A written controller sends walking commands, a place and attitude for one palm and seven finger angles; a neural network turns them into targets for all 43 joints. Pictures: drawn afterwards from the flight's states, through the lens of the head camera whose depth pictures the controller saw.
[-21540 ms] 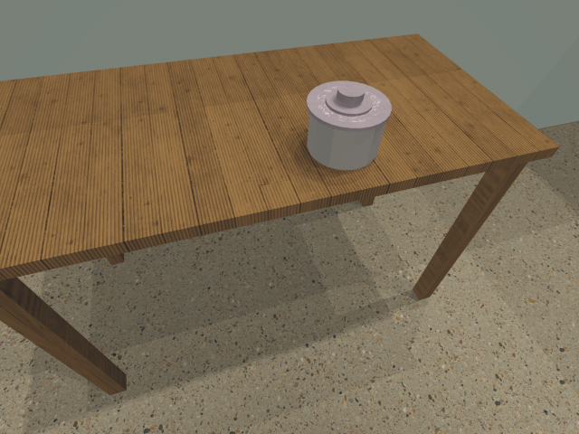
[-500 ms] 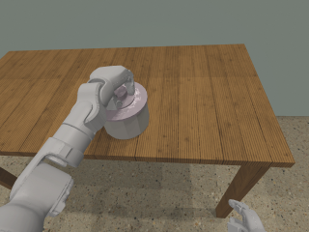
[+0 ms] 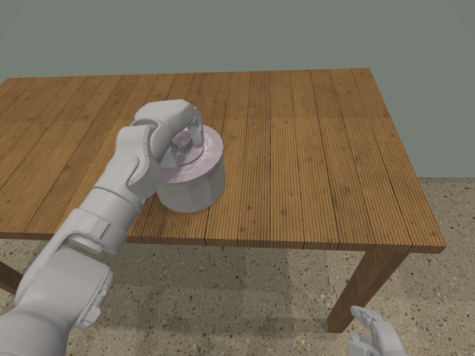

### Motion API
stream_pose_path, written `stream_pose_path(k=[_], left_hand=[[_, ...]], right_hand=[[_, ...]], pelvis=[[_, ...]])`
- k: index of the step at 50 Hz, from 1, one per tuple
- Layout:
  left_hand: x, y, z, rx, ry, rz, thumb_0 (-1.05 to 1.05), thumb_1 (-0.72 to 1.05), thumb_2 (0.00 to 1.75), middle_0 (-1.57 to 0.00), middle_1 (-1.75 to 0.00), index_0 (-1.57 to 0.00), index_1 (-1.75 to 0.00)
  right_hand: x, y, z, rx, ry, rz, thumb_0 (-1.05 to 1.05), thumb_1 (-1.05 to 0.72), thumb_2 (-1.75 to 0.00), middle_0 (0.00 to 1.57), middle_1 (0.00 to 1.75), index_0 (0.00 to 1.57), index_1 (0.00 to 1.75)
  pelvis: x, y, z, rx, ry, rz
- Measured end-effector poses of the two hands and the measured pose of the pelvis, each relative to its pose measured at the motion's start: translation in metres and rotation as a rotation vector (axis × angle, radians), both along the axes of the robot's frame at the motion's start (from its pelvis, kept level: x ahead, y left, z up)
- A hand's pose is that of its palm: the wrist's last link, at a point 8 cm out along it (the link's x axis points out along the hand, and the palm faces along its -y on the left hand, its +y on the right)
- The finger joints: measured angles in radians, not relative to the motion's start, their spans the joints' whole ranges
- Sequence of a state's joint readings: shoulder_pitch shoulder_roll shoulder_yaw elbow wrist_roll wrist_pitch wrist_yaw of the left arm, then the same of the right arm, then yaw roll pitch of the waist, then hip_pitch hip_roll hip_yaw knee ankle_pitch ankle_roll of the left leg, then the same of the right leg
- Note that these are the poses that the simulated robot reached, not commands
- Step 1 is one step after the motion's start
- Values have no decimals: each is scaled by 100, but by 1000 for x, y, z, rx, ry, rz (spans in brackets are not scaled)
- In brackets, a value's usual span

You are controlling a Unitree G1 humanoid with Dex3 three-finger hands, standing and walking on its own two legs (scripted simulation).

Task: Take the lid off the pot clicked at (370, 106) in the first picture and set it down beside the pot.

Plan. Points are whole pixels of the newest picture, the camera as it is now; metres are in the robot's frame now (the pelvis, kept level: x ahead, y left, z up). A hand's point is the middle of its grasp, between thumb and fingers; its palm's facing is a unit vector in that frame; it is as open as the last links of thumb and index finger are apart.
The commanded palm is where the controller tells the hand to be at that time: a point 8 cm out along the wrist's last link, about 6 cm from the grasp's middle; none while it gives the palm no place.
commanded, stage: close the fingers and squeeze the knob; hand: left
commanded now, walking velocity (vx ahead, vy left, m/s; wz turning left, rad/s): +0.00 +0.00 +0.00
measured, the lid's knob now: (178, 142) +0.46 +0.13 +0.12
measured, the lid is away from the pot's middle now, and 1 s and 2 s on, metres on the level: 0.00 0.02 0.01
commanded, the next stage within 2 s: lift the lid straight up in 0.06 s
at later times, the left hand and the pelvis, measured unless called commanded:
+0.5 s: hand (172, 144) +0.43 +0.13 +0.14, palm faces -0.31 -0.07 -0.95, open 7.0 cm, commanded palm +0.41 +0.14 +0.23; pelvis +0.00 +0.00 +0.00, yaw -1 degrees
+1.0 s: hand (157, 132) +0.42 +0.14 +0.18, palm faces -0.28 -0.05 -0.96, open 6.7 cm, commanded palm +0.41 +0.14 +0.27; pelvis +0.00 +0.01 +0.00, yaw +1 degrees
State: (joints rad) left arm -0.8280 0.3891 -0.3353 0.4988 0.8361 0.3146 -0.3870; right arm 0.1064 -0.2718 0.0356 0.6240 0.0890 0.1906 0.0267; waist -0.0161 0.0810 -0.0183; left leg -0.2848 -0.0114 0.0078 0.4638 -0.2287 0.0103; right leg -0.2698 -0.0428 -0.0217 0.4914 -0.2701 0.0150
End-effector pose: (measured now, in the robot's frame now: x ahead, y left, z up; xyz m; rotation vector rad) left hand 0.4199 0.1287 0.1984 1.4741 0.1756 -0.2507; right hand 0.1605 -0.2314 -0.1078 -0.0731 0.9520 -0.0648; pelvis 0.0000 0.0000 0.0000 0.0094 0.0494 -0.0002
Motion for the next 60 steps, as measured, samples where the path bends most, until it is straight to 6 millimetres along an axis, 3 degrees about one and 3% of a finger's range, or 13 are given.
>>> stream_pose_path(k=[24, 50, 60], left_hand=[[6, 3, 3, 5, 39, 1, 1, 12, 104, -57, -79, -83, -91], [-1, 18, 36, 26, 4, 5, 4, 13, 103, -58, -77, -87, -93], [-1, 11, 59, 27, -32, -8, 4, 13, 103, -58, -77, -88, -93]], right_hand=[[-20, -9, -1, -32, 14, -47, 1, -90, -90, 20, 29, 20, 30], [15, 13, 6, -15, -49, 40, 1, -90, -90, 20, 29, 20, 30], [14, 21, 6, 0, -58, 57, 1, -90, -90, 20, 29, 20, 30]], pelvis=[[-3, 2, 2, -1, -9, -10], [-2, 9, 3, -3, -18, 10], [-5, 11, 4, -2, -21, 12]])
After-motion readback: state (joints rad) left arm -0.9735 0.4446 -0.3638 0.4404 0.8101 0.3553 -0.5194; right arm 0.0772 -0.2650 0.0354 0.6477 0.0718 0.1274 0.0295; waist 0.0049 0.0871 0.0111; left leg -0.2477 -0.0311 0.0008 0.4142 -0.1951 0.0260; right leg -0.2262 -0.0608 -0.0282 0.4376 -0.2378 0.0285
